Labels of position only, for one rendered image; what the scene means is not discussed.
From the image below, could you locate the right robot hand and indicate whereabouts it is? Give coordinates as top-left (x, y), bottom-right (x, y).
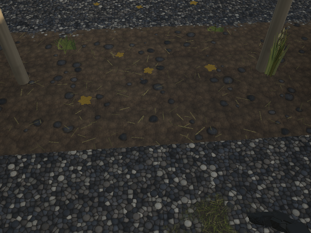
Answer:
top-left (248, 210), bottom-right (311, 233)

